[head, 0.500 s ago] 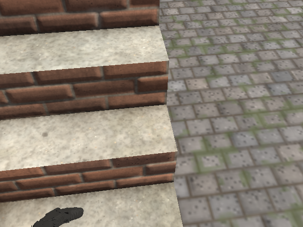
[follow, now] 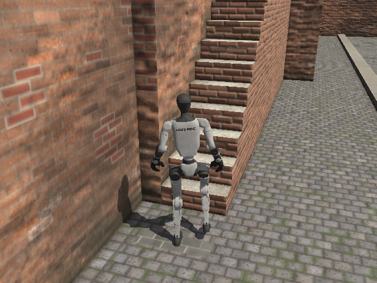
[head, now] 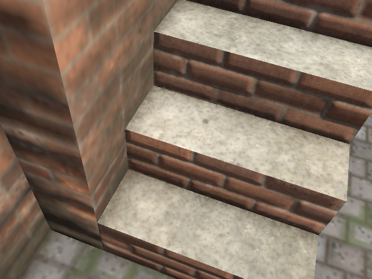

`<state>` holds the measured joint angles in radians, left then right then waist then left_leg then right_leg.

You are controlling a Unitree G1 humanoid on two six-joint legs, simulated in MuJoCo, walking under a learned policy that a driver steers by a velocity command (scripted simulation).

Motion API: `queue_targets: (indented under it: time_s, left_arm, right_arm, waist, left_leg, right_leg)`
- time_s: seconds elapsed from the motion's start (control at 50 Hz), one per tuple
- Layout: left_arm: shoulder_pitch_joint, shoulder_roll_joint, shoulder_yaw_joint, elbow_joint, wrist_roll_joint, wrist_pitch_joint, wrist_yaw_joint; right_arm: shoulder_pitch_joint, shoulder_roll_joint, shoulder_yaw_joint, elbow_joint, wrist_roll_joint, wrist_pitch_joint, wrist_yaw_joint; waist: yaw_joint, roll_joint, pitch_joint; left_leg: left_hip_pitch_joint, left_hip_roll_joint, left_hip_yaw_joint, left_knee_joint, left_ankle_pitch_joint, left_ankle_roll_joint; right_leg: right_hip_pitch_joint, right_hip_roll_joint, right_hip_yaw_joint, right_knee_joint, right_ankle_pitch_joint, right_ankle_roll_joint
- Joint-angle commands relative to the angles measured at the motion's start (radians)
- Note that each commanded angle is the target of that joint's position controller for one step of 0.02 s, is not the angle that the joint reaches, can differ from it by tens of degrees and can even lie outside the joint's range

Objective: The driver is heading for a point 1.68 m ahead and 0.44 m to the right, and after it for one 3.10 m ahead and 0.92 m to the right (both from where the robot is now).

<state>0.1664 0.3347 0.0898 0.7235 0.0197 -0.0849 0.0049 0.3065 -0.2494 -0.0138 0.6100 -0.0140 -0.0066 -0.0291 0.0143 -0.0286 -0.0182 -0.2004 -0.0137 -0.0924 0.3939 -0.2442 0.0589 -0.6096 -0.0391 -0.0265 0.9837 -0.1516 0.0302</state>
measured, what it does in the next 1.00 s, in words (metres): walks ahead, turning right: right foot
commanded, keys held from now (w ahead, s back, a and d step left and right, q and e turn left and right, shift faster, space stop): w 0.04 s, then w+e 0.88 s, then w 0.08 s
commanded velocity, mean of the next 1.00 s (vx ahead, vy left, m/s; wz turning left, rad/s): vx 0.28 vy -0.03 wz -0.33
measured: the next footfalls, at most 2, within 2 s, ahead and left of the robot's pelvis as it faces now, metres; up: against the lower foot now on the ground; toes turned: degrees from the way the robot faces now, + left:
right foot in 0.32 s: +0.21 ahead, -0.11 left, +0.00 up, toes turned -13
left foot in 1.12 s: +0.32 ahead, +0.07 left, +0.00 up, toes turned -30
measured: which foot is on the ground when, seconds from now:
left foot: down 0.00-0.34, up 0.36-1.00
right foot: up 0.00-0.30, down 0.32-1.00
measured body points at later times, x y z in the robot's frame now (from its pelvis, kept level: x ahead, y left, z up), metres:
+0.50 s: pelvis +0.13 -0.06 -0.01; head +0.18 -0.06 +0.43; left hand +0.30 +0.20 -0.11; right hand +0.29 -0.34 -0.09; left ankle +0.10 +0.09 -0.65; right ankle +0.16 -0.11 -0.75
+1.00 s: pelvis +0.21 -0.05 -0.01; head +0.24 -0.06 +0.44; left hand +0.48 +0.11 -0.09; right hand +0.34 -0.37 -0.05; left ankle +0.27 +0.09 -0.70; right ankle +0.16 -0.11 -0.75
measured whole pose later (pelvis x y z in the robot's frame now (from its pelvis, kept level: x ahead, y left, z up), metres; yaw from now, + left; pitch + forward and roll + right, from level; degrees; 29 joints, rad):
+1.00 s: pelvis +0.21 -0.05 -0.01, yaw -25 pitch +2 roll +1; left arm 0.14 0.24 0.05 0.55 -0.01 0.06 0.03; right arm 0.01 -0.26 -0.02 0.57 -0.01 -0.05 -0.01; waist 0.03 -0.03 0.02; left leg -0.45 -0.03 -0.08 0.85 -0.39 -0.09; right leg -0.19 0.22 0.37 0.42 -0.20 -0.10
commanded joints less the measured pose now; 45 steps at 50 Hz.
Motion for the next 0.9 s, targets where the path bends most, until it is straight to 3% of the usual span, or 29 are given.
queue_targets:
  time_s: [0.02,0.08,0.16,0.18,0.2,0.22,0.24,0.26,0.3,0.32,0.34,0.36,0.38,0.4,0.42,0.44,0.48,0.52,0.58,0.62,0.64,0.66,0.7,0.72,0.74,0.78,0.8,0.82,0.9]
  left_arm:
    - [-0.157,0.009,-0.023,-0.092,-0.001,-0.034,-0.001]
    - [-0.178,0.017,-0.034,-0.093,-0.017,-0.034,-0.01]
    - [-0.211,0.017,-0.052,-0.105,-0.021,-0.035,-0.026]
    - [-0.258,0.008,-0.056,-0.115,-0.007,-0.027,-0.037]
    - [-0.238,0.008,-0.056,-0.122,-0.005,-0.019,-0.046]
    - [-0.208,0.013,-0.056,-0.119,-0.007,-0.013,-0.052]
    - [-0.163,0.047,-0.045,-0.116,-0.008,0.002,-0.065]
    - [-0.139,0.046,-0.044,-0.114,-0.013,0.01,-0.072]
    - [-0.086,0.045,-0.042,-0.108,-0.016,0.023,-0.079]
    - [0.01,0.062,-0.03,-0.087,-0.014,0.027,-0.073]
    - [0.123,0.099,-0.014,-0.074,-0.015,0.031,-0.06]
    - [0.13,0.169,-0.003,-0.072,-0.015,0.042,-0.032]
    - [0.119,0.154,0.005,-0.094,0.0,0.04,-0.008]
    - [0.058,0.125,0.001,-0.122,-0.005,0.036,0.009]
    - [0.018,0.078,-0.011,-0.133,-0.023,0.033,0.018]
    - [-0.005,0.081,-0.012,-0.142,-0.031,0.037,0.023]
    - [-0.026,0.106,-0.001,-0.142,-0.033,0.035,0.019]
    - [-0.026,0.102,0.006,-0.141,-0.035,0.041,0.017]
    - [-0.03,0.113,0.015,-0.152,-0.034,0.064,0.031]
    - [-0.024,0.097,0.01,-0.168,-0.039,0.073,0.033]
    - [-0.017,0.089,0.009,-0.176,-0.038,0.076,0.034]
    - [-0.006,0.075,0.006,-0.171,-0.032,0.076,0.031]
    - [-0.02,0.06,0.001,-0.193,-0.031,0.09,0.036]
    - [-0.016,0.046,-0.003,-0.2,-0.021,0.088,0.04]
    - [-0.021,0.037,-0.006,-0.202,-0.017,0.091,0.046]
    - [-0.019,0.042,-0.003,-0.211,-0.025,0.103,0.054]
    - [0.024,0.063,0.008,-0.213,-0.033,0.105,0.051]
    - [0.045,0.066,0.012,-0.2,-0.034,0.108,0.052]
    - [0.018,0.061,0.011,-0.226,-0.025,0.115,0.043]
  right_arm:
    - [-0.067,-0.167,-0.051,-0.071,-0.001,-0.042,-0.02]
    - [-0.008,-0.165,-0.053,-0.042,0.012,-0.059,-0.012]
    - [0.02,-0.156,-0.055,-0.012,0.006,-0.064,0.002]
    - [-0.006,-0.162,-0.051,-0.008,-0.006,-0.065,-0.007]
    - [-0.018,-0.186,-0.059,-0.001,-0.016,-0.057,-0.019]
    - [-0.025,-0.203,-0.065,0.001,-0.011,-0.048,-0.03]
    - [-0.054,-0.243,-0.078,-0.009,0.005,-0.033,-0.051]
    - [-0.076,-0.244,-0.077,-0.02,0.014,-0.02,-0.07]
    - [-0.097,-0.245,-0.073,-0.033,0.022,-0.007,-0.086]
    - [-0.115,-0.236,-0.068,-0.038,0.021,-0.011,-0.085]
    - [-0.17,-0.192,-0.049,-0.071,-0.005,-0.028,-0.078]
    - [-0.14,-0.07,-0.011,-0.115,-0.063,-0.053,-0.064]
    - [-0.03,-0.116,-0.006,-0.065,-0.056,-0.072,-0.047]
    - [-0.049,-0.14,-0.01,-0.071,-0.044,-0.08,-0.028]
    - [-0.067,-0.154,-0.01,-0.06,-0.056,-0.079,-0.026]
    - [-0.112,-0.151,-0.009,-0.08,-0.064,-0.078,-0.032]
    - [-0.145,-0.136,-0.006,-0.104,-0.053,-0.067,-0.041]
    - [-0.153,-0.106,0.002,-0.114,-0.031,-0.052,-0.056]
    - [-0.173,-0.093,0.009,-0.111,-0.014,-0.037,-0.068]
    - [-0.195,-0.105,0.01,-0.112,0.006,-0.036,-0.077]
    - [-0.222,-0.103,0.011,-0.113,0.008,-0.036,-0.076]
    - [-0.207,-0.096,0.009,-0.096,0.016,-0.034,-0.077]
    - [-0.21,-0.093,0.007,-0.089,0.016,-0.038,-0.059]
    - [-0.262,-0.068,0.008,-0.1,0.006,-0.036,-0.043]
    - [-0.255,-0.061,0.007,-0.101,0.005,-0.035,-0.032]
    - [-0.245,-0.08,-0.002,-0.088,0.005,-0.041,-0.011]
    - [-0.354,-0.109,-0.013,-0.128,0.006,-0.055,-0.004]
    - [-0.385,-0.101,-0.013,-0.139,0.005,-0.061,0.0]
    - [-0.337,-0.096,-0.019,-0.118,0.01,-0.062,0.004]
  waist:
    - [-0.031,0.145,0.008]
    - [-0.054,0.177,0.03]
    - [-0.077,0.156,0.058]
    - [-0.087,0.089,0.11]
    - [-0.072,0.061,0.06]
    - [-0.064,0.065,0.005]
    - [-0.046,0.076,-0.012]
    - [-0.037,0.084,-0.081]
    - [-0.004,0.106,-0.155]
    - [0.048,0.11,-0.202]
    - [0.113,0.026,-0.236]
    - [0.038,-0.231,-0.206]
    - [0.042,-0.096,-0.301]
    - [0.021,-0.005,-0.232]
    - [0.005,0.092,-0.185]
    - [-0.008,0.135,-0.151]
    - [-0.039,0.099,-0.097]
    - [-0.037,0.038,-0.102]
    - [-0.02,-0.018,-0.156]
    - [0.0,-0.064,-0.158]
    - [0.011,-0.078,-0.159]
    - [0.015,-0.112,-0.165]
    - [0.023,-0.106,-0.149]
    - [0.038,-0.09,-0.133]
    - [0.03,-0.086,-0.159]
    - [0.034,-0.065,-0.166]
    - [0.07,-0.017,-0.146]
    - [0.077,-0.006,-0.148]
    - [0.035,0.013,-0.112]
  left_leg:
    - [0.018,0.179,-0.178,-0.205,-0.056,0.157]
    - [0.046,0.215,-0.206,-0.219,-0.06,0.166]
    - [0.11,0.236,-0.203,-0.187,0.02,0.158]
    - [0.168,0.301,-0.253,-0.151,0.359,0.157]
    - [0.237,0.324,-0.234,-0.093,0.561,0.147]
    - [0.281,0.328,-0.211,-0.047,0.692,0.135]
    - [0.302,0.326,-0.19,0.032,0.886,0.118]
    - [0.289,0.302,-0.141,0.074,1.001,0.101]
    - [0.235,0.225,-0.06,0.185,1.106,0.055]
    - [0.132,0.176,-0.024,0.319,1.034,0.023]
    - [-0.143,0.102,-0.005,0.565,0.64,-0.029]
    - [-0.557,-0.068,0.087,0.901,-0.289,-0.094]
    - [-0.542,-0.027,-0.026,1.057,-0.291,-0.093]
    - [-0.556,0.017,-0.032,1.063,-0.213,-0.11]
    - [-0.528,0.05,-0.024,1.021,-0.141,-0.123]
    - [-0.513,0.063,-0.019,0.965,-0.106,-0.129]
    - [-0.441,0.056,0.013,0.795,-0.092,-0.131]
    - [-0.394,0.02,0.04,0.643,-0.12,-0.134]
    - [-0.354,-0.017,0.027,0.475,-0.068,-0.129]
    - [-0.358,-0.015,0.001,0.413,-0.026,-0.117]
    - [-0.368,-0.017,-0.007,0.383,-0.02,-0.107]
    - [-0.34,-0.022,-0.006,0.373,-0.049,-0.106]
    - [-0.27,-0.029,-0.007,0.337,-0.061,-0.101]
    - [-0.321,-0.027,-0.021,0.343,-0.063,-0.105]
    - [-0.34,-0.007,-0.042,0.349,-0.086,-0.109]
    - [-0.331,-0.001,-0.033,0.339,-0.125,-0.11]
    - [-0.435,0.011,-0.035,0.324,-0.127,-0.103]
    - [-0.481,0.014,-0.036,0.364,-0.143,-0.106]
    - [-0.483,0.001,-0.029,0.523,-0.212,-0.138]
  right_leg:
    - [-0.017,0.025,0.013,-0.224,0.093,0.0]
    - [0.018,0.028,0.029,-0.326,0.052,-0.011]
    - [0.013,0.015,0.036,-0.397,-0.016,-0.064]
    - [-0.079,0.004,0.059,-0.383,-0.042,-0.065]
    - [-0.107,0.001,0.069,-0.384,-0.093,-0.065]
    - [-0.095,0.008,0.064,-0.374,-0.116,-0.066]
    - [-0.094,0.028,0.05,-0.37,-0.132,-0.062]
    - [-0.013,0.056,0.02,-0.394,-0.136,-0.064]
    - [0.181,0.133,-0.046,-0.499,-0.056,-0.092]
    - [0.372,0.136,-0.02,-0.569,0.045,-0.134]
    - [0.629,0.035,0.15,-0.583,0.275,-0.212]
    - [0.814,-0.206,0.491,-0.59,0.659,-0.358]
    - [0.784,-0.257,0.552,-0.619,0.599,-0.444]
    - [0.702,-0.233,0.469,-0.611,0.588,-0.43]
    - [0.598,-0.182,0.408,-0.631,0.521,-0.392]
    - [0.526,-0.161,0.411,-0.658,0.453,-0.363]
    - [0.407,-0.103,0.361,-0.671,0.534,-0.3]
    - [0.374,-0.056,0.329,-0.644,0.594,-0.242]
    - [0.395,-0.037,0.361,-0.614,0.455,-0.159]
    - [0.438,-0.041,0.414,-0.607,0.316,-0.111]
    - [0.474,-0.049,0.439,-0.595,0.291,-0.094]
    - [0.493,-0.052,0.458,-0.594,0.24,-0.096]
    - [0.469,-0.049,0.498,-0.589,0.241,-0.11]
    - [0.539,-0.101,0.587,-0.578,0.364,-0.116]
    - [0.627,-0.126,0.618,-0.559,0.468,-0.123]
    - [0.701,-0.123,0.611,-0.532,0.647,-0.125]
    - [0.806,-0.119,0.637,-0.522,0.689,-0.134]
    - [0.861,-0.132,0.658,-0.515,0.73,-0.142]
    - [0.791,-0.101,0.652,-0.513,0.743,-0.184]
Velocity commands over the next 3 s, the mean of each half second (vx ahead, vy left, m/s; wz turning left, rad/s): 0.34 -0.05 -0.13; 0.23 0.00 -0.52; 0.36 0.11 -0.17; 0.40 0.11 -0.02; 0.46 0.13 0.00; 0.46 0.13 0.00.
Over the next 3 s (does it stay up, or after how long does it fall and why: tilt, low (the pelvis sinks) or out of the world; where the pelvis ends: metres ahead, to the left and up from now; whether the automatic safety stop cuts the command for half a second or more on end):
stays up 0.28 0.03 0.00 its command is cut before an obstacle from the start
